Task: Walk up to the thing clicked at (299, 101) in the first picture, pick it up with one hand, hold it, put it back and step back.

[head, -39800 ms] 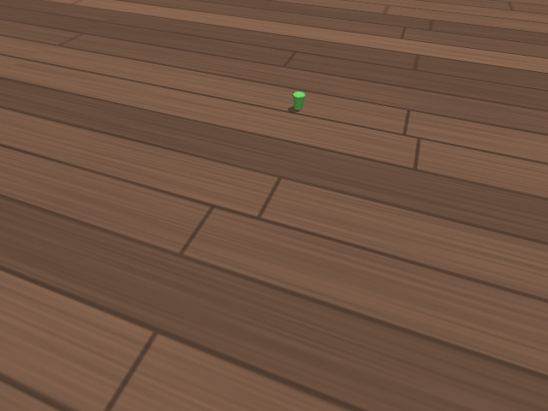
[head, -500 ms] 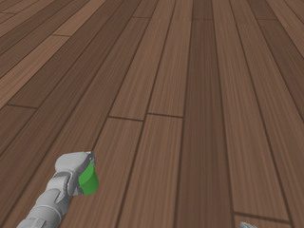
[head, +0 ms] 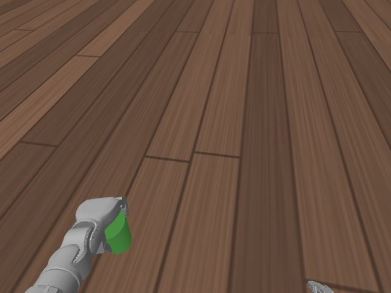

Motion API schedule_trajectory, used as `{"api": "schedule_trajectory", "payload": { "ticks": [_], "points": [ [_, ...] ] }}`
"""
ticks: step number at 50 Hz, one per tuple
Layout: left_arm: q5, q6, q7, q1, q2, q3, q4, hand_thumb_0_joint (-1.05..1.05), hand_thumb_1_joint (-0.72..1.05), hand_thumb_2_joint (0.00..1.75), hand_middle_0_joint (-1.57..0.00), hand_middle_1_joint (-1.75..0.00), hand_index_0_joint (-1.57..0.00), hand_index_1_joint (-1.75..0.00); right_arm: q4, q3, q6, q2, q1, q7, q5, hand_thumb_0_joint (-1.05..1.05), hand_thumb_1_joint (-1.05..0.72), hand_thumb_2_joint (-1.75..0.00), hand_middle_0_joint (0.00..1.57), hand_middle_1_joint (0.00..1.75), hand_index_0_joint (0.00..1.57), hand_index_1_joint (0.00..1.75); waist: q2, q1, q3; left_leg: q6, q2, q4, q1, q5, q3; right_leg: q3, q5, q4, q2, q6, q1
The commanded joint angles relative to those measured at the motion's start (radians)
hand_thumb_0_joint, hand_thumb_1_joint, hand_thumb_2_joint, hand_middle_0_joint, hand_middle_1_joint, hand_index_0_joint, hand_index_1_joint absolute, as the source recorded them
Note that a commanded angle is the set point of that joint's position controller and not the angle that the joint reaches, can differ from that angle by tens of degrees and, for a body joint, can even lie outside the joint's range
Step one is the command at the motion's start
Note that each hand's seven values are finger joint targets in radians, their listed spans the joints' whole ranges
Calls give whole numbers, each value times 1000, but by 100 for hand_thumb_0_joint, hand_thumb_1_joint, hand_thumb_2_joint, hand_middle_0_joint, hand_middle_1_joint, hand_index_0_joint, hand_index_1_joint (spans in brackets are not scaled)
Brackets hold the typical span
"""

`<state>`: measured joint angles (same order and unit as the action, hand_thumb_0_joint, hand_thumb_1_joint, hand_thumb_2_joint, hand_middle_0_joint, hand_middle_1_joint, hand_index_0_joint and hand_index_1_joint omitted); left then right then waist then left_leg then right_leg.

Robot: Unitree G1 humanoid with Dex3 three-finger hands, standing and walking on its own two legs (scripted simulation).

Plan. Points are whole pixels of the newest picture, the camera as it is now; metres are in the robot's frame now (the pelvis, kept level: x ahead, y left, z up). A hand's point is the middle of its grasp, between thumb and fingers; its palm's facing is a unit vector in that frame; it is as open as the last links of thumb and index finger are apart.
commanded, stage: hold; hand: left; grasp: from above
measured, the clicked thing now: (114, 233) +0.31 +0.22 -0.09
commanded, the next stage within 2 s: crouch in 1.10 s
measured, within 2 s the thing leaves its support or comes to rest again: neither
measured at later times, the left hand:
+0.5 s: hand (101, 233) +0.28 +0.22 -0.03, palm faces -0.44 -0.06 -0.89, open 10.5 cm
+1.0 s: hand (99, 235) +0.28 +0.22 -0.03, palm faces -0.45 -0.06 -0.89, open 10.5 cm
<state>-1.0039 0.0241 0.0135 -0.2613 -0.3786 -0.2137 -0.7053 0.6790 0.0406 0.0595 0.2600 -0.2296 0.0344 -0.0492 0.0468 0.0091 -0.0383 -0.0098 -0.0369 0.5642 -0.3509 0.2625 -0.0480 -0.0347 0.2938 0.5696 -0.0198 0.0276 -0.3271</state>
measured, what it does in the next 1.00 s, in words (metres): stands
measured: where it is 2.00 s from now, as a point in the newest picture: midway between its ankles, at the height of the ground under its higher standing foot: outside the picture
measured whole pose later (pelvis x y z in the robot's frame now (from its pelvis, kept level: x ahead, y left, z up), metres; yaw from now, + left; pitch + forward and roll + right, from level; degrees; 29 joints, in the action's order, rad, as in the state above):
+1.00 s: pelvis -0.01 +0.00 +0.01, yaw +0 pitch +0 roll +0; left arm -1.00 0.00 -0.04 -0.21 -0.40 -0.20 -0.61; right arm 0.66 0.02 0.07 0.26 -0.19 0.05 -0.06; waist 0.05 -0.01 0.00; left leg -0.01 -0.03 0.47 -0.26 0.21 -0.05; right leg -0.04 0.25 0.49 -0.02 0.03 -0.24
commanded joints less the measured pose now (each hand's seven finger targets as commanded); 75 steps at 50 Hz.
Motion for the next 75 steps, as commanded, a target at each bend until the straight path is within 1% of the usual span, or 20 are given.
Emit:
{"api": "schedule_trajectory", "payload": {
  "ticks": [1,17,28,33,34,37,41,44,46,50,51,53,55,56,60,61,64,69,73,75],
  "points": [
    [0,0,34,-338,-209,95,215,0,39,106,-73,-107,-76,-103,-127,44,-34,129,65,9,-5,0,-90,-90,20,30,20,30,-31,-1,-239,21,41,-74,171,-222,0,27,-219,-93,51,-28,47],
    [8,6,3,-312,-208,97,257,0,38,105,-73,-105,-76,-102,-152,30,-31,121,120,15,-13,0,-90,-90,20,30,20,30,-40,-13,-184,25,46,-122,194,-152,-6,24,-143,-151,42,-25,63],
    [12,-9,-31,-305,-236,118,291,0,36,107,-71,-106,-74,-103,-156,26,-31,118,134,25,-17,0,-90,-90,20,30,20,30,-28,-23,-192,22,41,-138,219,-191,0,27,-170,-152,49,-30,84],
    [23,-16,-41,-298,-213,99,319,0,37,107,-71,-108,-75,-104,-159,27,-33,118,127,27,-20,0,-90,-90,20,30,20,30,-31,-18,-208,21,39,-141,239,-213,-1,28,-192,-151,51,-31,88],
    [17,-13,-38,-272,-234,123,292,0,37,106,-71,-108,-75,-104,-158,27,-31,118,131,28,-21,0,-90,-90,20,30,20,30,-29,-27,-200,20,39,-145,233,-218,-2,30,-193,-152,52,-33,93],
    [15,-15,-35,-296,-217,98,303,0,40,108,-74,-107,-77,-104,-160,25,-30,116,139,27,-19,0,-90,-90,20,30,20,30,-35,-16,-181,21,40,-147,229,-204,-1,29,-181,-160,50,-32,80],
    [15,-20,-25,-310,-224,108,300,0,36,108,-72,-106,-74,-103,-154,24,-29,115,133,27,-17,0,-90,-90,20,30,20,30,-47,-12,-186,25,43,-144,230,-190,-3,27,-173,-166,46,-27,80],
    [10,-20,-15,-272,-236,132,283,0,37,109,-74,-104,-76,-102,-158,27,-27,115,141,27,-18,0,-90,-90,20,30,20,30,-25,-28,-188,21,45,-145,234,-196,-4,27,-171,-166,44,-30,85],
    [4,-23,-11,-316,-226,113,309,0,38,108,-73,-106,-76,-103,-151,26,-27,112,136,28,-15,0,-90,-90,20,30,20,30,-40,-16,-208,24,45,-138,239,-206,-3,26,-188,-163,44,-27,85],
    [6,-21,-3,-298,-243,132,271,0,38,111,-75,-107,-77,-104,-148,29,-24,115,139,28,-17,0,-90,-90,20,30,20,30,-28,-22,-186,21,42,-150,229,-188,-1,30,-166,-167,47,-32,86],
    [3,-23,-5,-309,-225,112,298,0,36,111,-74,-106,-76,-104,-151,28,-25,115,134,27,-16,0,-91,-90,20,30,20,30,-30,-16,-202,23,44,-145,237,-194,-2,27,-175,-167,45,-30,90],
    [5,-23,-2,-314,-254,140,294,0,36,109,-72,-106,-75,-104,-144,32,-24,120,127,28,-16,0,-90,-90,20,30,20,30,-8,-20,-208,21,44,-144,236,-201,-4,27,-182,-163,45,-31,96],
    [6,-23,-7,-331,-223,105,303,0,34,109,-72,-107,-74,-104,-146,33,-24,117,129,27,-16,0,-91,-90,20,30,20,30,-10,-19,-219,17,39,-146,253,-227,2,33,-201,-159,48,-35,98],
    [6,-21,-6,-333,-239,122,307,0,35,111,-72,-108,-75,-105,-147,35,-24,120,127,29,-17,0,-90,-90,20,30,20,30,-10,-22,-225,20,42,-142,253,-237,-2,30,-215,-161,46,-32,101],
    [20,-18,-22,-290,-212,99,304,0,41,103,-72,-113,-79,-107,-150,34,-22,116,127,29,-20,0,-93,-91,20,30,20,30,-30,-22,-213,24,41,-145,251,-240,-5,33,-224,-168,46,-30,107],
    [20,-14,-21,-267,-223,113,286,0,33,96,-64,-109,-71,-103,-153,32,-20,116,132,31,-22,0,-89,-90,20,30,20,30,-34,-29,-201,22,42,-148,245,-242,-3,33,-222,-169,46,-30,107],
    [12,-19,-20,-229,-205,100,265,0,31,99,-66,-106,-70,-102,-157,31,-16,116,126,28,-21,0,-89,-90,20,30,20,30,-54,-22,-169,24,43,-149,224,-219,-6,33,-202,-172,45,-32,99],
    [-14,-44,37,-232,-200,114,208,0,28,97,-65,-103,-68,-99,-152,31,-6,114,113,25,-17,0,-89,-90,20,30,20,30,-71,-8,-136,24,47,-133,188,-189,-3,33,-172,-157,42,-32,48],
    [-47,-60,132,-262,-195,126,84,0,28,96,-66,-100,-69,-96,-119,42,1,123,82,14,1,0,-89,-90,20,30,20,30,-82,17,-139,20,48,-76,130,-167,0,32,-159,-109,38,-31,-7],
    [-73,-68,176,-348,-207,125,60,0,27,99,-65,-102,-68,-98,-99,51,2,125,63,8,11,0,-89,-90,20,30,20,30,-50,27,-186,16,51,-24,106,-171,0,29,-169,-70,34,-30,-52]
  ]
}}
